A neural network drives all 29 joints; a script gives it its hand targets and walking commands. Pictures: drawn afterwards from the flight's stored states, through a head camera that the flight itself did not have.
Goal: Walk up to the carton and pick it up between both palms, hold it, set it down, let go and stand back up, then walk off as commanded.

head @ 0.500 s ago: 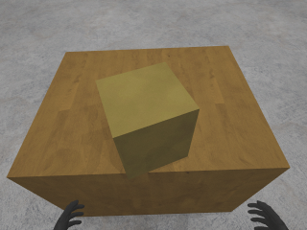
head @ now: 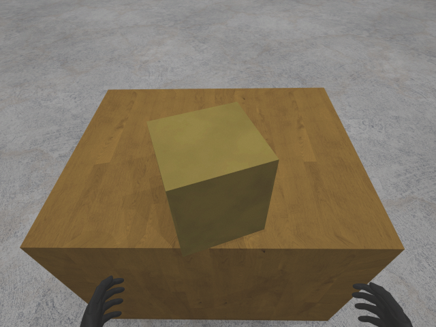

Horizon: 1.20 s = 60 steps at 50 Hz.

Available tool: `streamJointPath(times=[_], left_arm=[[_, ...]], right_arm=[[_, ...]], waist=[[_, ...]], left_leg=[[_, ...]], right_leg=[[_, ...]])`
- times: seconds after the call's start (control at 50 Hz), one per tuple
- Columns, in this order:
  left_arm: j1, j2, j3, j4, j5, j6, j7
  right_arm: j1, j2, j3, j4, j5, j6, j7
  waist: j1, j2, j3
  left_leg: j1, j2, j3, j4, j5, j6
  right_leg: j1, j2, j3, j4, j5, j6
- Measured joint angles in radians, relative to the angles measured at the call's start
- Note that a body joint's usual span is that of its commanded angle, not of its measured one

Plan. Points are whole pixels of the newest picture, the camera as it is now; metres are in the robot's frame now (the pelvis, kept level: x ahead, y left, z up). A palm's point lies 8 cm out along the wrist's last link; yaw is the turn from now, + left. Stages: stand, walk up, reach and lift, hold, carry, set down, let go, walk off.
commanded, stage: reach and lift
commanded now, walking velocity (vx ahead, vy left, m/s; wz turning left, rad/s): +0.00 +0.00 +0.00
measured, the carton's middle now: (209, 179) +0.45 +0.07 +0.00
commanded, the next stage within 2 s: none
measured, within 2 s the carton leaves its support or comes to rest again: neither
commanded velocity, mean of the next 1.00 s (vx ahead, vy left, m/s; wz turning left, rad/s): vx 0.00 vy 0.00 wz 0.00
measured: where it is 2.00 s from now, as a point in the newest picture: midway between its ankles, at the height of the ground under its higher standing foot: outside the picture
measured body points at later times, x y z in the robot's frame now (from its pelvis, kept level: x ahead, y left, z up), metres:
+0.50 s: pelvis +0.03 -0.01 +0.00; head +0.05 -0.01 +0.45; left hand +0.21 +0.21 -0.02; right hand +0.24 -0.26 -0.04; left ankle +0.07 +0.14 -0.74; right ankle -0.01 -0.10 -0.74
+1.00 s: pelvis +0.02 -0.01 +0.00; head +0.02 -0.01 +0.45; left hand +0.24 +0.21 +0.02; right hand +0.28 -0.24 +0.00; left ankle +0.07 +0.14 -0.74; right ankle -0.01 -0.10 -0.74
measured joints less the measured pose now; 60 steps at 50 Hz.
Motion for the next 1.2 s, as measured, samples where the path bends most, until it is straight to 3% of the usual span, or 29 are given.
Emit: streamJointPath(times=[0.26, 0.58, 0.74, 0.96, 1.06, 1.2], left_arm=[[0.027, -0.088, 0.000, -0.124, 0.019, -0.060, 0.070], [0.119, -0.148, 0.000, -0.251, 0.016, -0.179, 0.074], [0.129, -0.148, 0.000, -0.294, -0.003, -0.199, 0.075], [-0.017, -0.148, 0.000, -0.294, -0.047, -0.058, 0.135], [-0.097, -0.148, -0.001, -0.325, -0.025, 0.032, 0.141], [-0.109, -0.148, -0.001, -0.435, -0.003, 0.165, 0.129]], right_arm=[[-0.007, 0.000, 0.000, -0.016, 0.109, -0.043, 0.071], [-0.006, 0.000, 0.106, -0.087, 0.214, -0.176, 0.064], [-0.004, -0.005, 0.114, -0.121, 0.244, -0.193, 0.047], [-0.104, -0.007, 0.114, -0.182, 0.245, -0.037, 0.047], [-0.202, -0.007, 0.114, -0.204, 0.245, 0.038, 0.045], [-0.252, -0.020, 0.113, -0.250, 0.258, 0.106, -0.017]], waist=[[0.003, -0.012, -0.002], [0.003, -0.012, -0.020], [0.003, -0.012, -0.022], [0.003, -0.012, -0.022], [0.003, -0.012, -0.022], [0.006, -0.012, -0.022]], left_leg=[[-0.014, 0.001, -0.001, 0.026, -0.033, -0.009], [-0.007, 0.008, -0.001, 0.002, -0.041, -0.015], [-0.007, 0.012, -0.001, 0.002, -0.034, -0.015], [-0.007, 0.012, -0.001, 0.003, -0.026, -0.015], [-0.007, 0.012, -0.001, 0.001, -0.026, -0.015], [-0.004, 0.013, -0.001, -0.053, -0.003, -0.023]], right_leg=[[0.000, 0.000, 0.000, -0.005, -0.018, 0.000], [0.000, 0.008, 0.000, -0.015, -0.034, -0.011], [0.000, 0.012, 0.000, -0.015, -0.025, -0.012], [0.000, 0.012, 0.000, -0.015, -0.012, -0.012], [0.000, 0.012, 0.000, -0.018, -0.014, -0.012], [-0.001, 0.014, 0.000, -0.066, 0.005, -0.012]])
